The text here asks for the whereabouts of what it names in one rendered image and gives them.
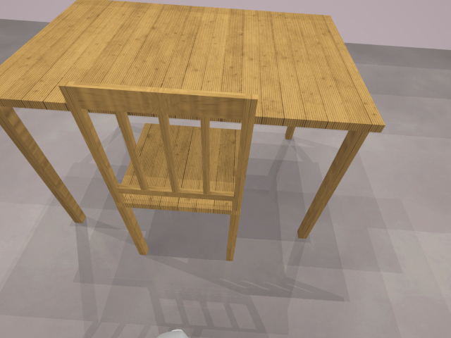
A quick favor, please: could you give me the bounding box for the chair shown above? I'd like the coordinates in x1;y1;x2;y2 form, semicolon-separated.
59;81;258;261

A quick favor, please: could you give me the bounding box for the table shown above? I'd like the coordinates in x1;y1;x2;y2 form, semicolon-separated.
0;0;385;239

